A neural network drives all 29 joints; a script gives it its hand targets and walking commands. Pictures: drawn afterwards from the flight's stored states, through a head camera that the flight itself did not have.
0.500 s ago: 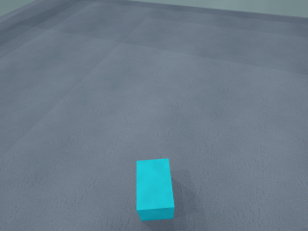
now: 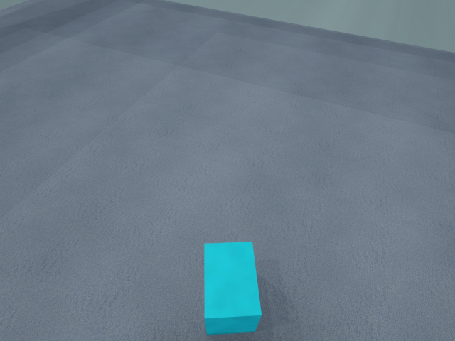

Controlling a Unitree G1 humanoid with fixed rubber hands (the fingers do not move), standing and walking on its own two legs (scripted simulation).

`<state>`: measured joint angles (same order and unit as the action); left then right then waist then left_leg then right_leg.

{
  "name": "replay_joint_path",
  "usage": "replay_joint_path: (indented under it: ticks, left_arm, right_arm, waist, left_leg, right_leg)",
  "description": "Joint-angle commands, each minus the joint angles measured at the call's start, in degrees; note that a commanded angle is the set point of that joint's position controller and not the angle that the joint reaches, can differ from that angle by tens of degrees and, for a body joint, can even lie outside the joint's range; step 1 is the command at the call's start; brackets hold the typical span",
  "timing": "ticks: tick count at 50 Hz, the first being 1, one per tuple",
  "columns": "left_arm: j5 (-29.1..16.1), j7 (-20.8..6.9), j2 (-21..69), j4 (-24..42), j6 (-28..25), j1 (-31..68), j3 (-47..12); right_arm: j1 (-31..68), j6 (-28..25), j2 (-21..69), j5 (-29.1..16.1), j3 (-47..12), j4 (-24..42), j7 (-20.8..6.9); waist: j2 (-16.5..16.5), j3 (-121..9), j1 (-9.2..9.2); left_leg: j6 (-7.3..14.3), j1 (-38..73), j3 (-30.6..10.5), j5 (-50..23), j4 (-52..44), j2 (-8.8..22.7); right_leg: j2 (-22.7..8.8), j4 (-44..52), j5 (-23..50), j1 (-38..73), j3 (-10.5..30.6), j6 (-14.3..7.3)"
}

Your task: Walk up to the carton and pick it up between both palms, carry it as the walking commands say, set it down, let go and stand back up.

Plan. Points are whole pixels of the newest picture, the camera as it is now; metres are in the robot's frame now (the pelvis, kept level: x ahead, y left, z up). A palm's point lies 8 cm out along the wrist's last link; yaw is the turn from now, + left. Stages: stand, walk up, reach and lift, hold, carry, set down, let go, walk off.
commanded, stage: walk up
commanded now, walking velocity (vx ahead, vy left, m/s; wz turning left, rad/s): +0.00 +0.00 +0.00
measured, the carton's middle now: (229, 288) +0.43 +0.00 -0.65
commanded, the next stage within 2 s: stand in 0.74 s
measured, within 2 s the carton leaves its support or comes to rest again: neither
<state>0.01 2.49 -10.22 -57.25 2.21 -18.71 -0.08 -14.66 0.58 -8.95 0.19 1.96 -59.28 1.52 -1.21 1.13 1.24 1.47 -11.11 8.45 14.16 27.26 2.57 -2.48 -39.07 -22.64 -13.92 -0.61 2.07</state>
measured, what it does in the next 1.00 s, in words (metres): steps on the spot: right foot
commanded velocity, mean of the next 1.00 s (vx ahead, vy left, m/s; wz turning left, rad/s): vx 0.01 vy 0.01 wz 0.00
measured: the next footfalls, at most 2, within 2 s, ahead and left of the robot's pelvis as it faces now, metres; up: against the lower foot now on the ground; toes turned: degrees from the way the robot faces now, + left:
right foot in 0.10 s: +0.04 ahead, -0.14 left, +0.00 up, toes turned +1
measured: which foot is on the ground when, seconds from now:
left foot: down 0.00-1.00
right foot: up 0.00-0.08, down 0.10-1.00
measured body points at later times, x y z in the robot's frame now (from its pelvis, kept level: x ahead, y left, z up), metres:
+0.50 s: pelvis +0.01 -0.04 +0.00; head +0.02 -0.07 +0.45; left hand +0.02 +0.18 -0.14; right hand +0.03 -0.27 -0.17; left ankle +0.00 +0.09 -0.74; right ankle +0.00 -0.14 -0.74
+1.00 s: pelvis +0.01 -0.04 +0.00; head +0.02 -0.05 +0.45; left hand +0.02 +0.19 -0.15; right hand +0.02 -0.27 -0.16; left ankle +0.00 +0.09 -0.74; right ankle +0.00 -0.14 -0.74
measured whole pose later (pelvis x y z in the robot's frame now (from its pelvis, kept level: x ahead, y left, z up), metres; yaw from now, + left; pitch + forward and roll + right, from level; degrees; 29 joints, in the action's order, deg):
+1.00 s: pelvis +0.01 -0.04 +0.00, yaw -1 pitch -1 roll +2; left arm 0.0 2.4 -8.4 -57.3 -0.4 -18.9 -0.1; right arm -14.6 1.7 -10.6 0.2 2.0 -62.7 1.5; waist -0.3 1.4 1.3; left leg -1.6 -9.3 8.5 15.1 25.6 3.1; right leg -0.6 -30.2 -17.2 -12.2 -0.7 -1.5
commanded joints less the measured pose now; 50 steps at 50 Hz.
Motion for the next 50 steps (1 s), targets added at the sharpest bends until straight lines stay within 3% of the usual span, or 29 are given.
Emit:
replay_joint_path:
  ticks: [1, 3, 4, 6, 7, 8, 9, 10, 11, 13, 15, 17, 25, 38, 50]
  left_arm:
    - [1.83, -1.09, -1.57, -1.13, -0.42, -3.79, 1.35]
    - [2.19, -0.86, -1.79, -1.96, -1.63, -5.84, 0.76]
    - [2.44, -0.66, -3.22, -1.83, -2.43, -5.66, 0.76]
    - [2.26, -0.40, -5.84, -0.58, -3.50, -3.33, 1.12]
    - [1.90, -0.35, -6.26, -0.51, -3.69, -2.59, 1.10]
    - [2.06, -0.54, -6.80, -0.95, -3.60, -3.35, 1.56]
    - [1.94, -0.17, -6.70, 0.38, -3.41, 0.91, 1.05]
    - [1.96, -0.26, -6.37, 0.28, -3.56, -1.70, 1.20]
    - [1.52, -0.01, -5.96, 0.98, -3.75, 0.33, 0.97]
    - [1.06, 0.10, -5.08, 0.52, -4.26, -1.15, 0.99]
    - [0.75, 0.23, -4.71, -0.17, -4.51, -2.52, 1.12]
    - [0.69, 0.39, -4.73, -0.46, -4.55, -3.01, 1.38]
    - [0.55, 0.54, -3.70, -1.04, -4.17, -3.17, 1.26]
    - [0.56, 0.04, -3.43, -0.78, -3.34, -3.06, 1.56]
    - [0.65, -0.09, -4.28, -0.54, -3.41, -2.82, 1.80]
  right_arm:
    - [-0.59, 0.52, -8.43, 0.73, 1.42, 2.26, 0.93]
    - [0.63, 1.20, -8.26, 0.28, 1.47, 2.52, 0.67]
    - [-0.30, 1.33, -7.04, 0.17, 1.09, 2.56, 0.43]
    - [-3.99, 1.46, -4.94, 0.33, 0.51, 1.94, -0.12]
    - [-4.82, 1.47, -5.35, 0.24, 0.68, 1.57, -0.23]
    - [-6.71, 1.43, -5.57, 0.56, 0.91, 0.94, -0.69]
    - [-6.26, 1.45, -5.36, 0.63, 0.38, 0.09, -0.46]
    - [-7.48, 1.28, -5.72, 0.76, 0.66, -0.40, -0.77]
    - [-6.79, 1.00, -5.55, 0.62, 0.32, -1.07, -0.44]
    - [-7.78, 0.43, -5.80, 0.04, 0.54, -1.92, -0.18]
    - [-6.92, -0.01, -5.95, -0.32, 0.62, -2.18, -0.03]
    - [-6.26, -0.05, -6.02, -0.30, 0.57, -2.34, 0.07]
    - [-6.31, -0.05, -6.22, -0.29, 0.66, -2.71, 0.27]
    - [-5.12, 0.17, -5.98, 0.02, -0.05, -1.83, 0.25]
    - [-4.72, 0.10, -6.21, 0.02, -0.02, -1.29, 0.14]
  waist:
    - [7.96, 5.74, 0.11]
    - [5.79, 6.51, 1.04]
    - [1.49, 6.68, 0.59]
    - [-5.82, 5.98, -1.55]
    - [-5.71, 5.50, -2.23]
    - [-8.77, 2.63, -1.61]
    - [-8.57, 9.42, -2.55]
    - [-9.89, 6.21, -2.22]
    - [-8.78, 9.07, -2.49]
    - [-8.02, 5.28, -2.17]
    - [-5.29, 1.68, -1.66]
    - [-4.85, 0.50, -1.40]
    - [-4.46, 1.11, -1.13]
    - [0.52, 2.41, -0.79]
    - [-1.33, 2.84, -0.79]
  left_leg:
    - [4.47, -1.48, -9.94, 8.47, -14.85, 12.67]
    - [2.92, -1.67, -8.44, 10.38, -10.29, 10.10]
    - [1.55, -0.58, -6.66, 9.01, -5.80, 6.92]
    - [-1.34, 4.15, -4.26, 3.43, 0.09, 1.14]
    - [-1.66, 6.26, -5.63, 1.98, -0.95, 0.11]
    - [-1.96, 6.30, -3.60, 4.28, 1.86, -1.28]
    - [-2.28, 5.31, -5.56, 1.91, -0.94, -0.36]
    - [-1.72, 7.23, -4.23, 2.77, 0.41, -0.95]
    - [-1.78, 6.40, -5.85, -0.44, -2.08, 0.51]
    - [-1.28, 8.01, -6.54, -2.79, -4.16, 1.89]
    - [-1.38, 8.82, -6.24, -4.32, -5.16, 2.33]
    - [-1.63, 8.94, -5.94, -5.44, -5.19, 2.65]
    - [-1.70, 9.48, -5.84, -7.52, -6.08, 4.27]
    - [-1.03, 6.60, -5.69, -5.83, -6.87, 5.66]
    - [-1.07, 5.82, -5.75, -4.67, -6.44, 5.34]
  right_leg:
    - [-1.07, 5.97, 3.11, -4.75, -1.39, -1.19]
    - [-1.12, 15.34, 7.87, -2.65, -0.33, -1.99]
    - [-4.10, 20.90, 8.16, -4.04, 4.82, -2.87]
    - [-8.85, 28.62, 4.16, -8.70, 15.29, -4.86]
    - [-8.73, 28.97, 2.34, -10.22, 16.62, -5.65]
    - [-9.13, 31.54, -14.08, -8.41, 18.12, -6.98]
    - [-8.53, 31.48, -8.94, -13.45, 18.32, -6.18]
    - [-8.16, 32.25, -13.57, -11.71, 17.96, -6.31]
    - [-7.77, 30.25, -1.56, -12.00, 16.79, -5.75]
    - [-6.99, 26.21, 14.36, -7.58, 14.09, -5.28]
    - [-6.33, 23.31, 24.11, -3.10, 11.99, -5.18]
    - [-6.01, 21.84, 27.35, -1.60, 10.93, -5.24]
    - [-4.91, 20.85, 26.85, -2.73, 9.02, -5.07]
    - [-3.85, 19.87, 19.78, -3.53, 6.72, -4.84]
    - [-4.12, 21.07, 18.09, -3.80, 7.51, -4.85]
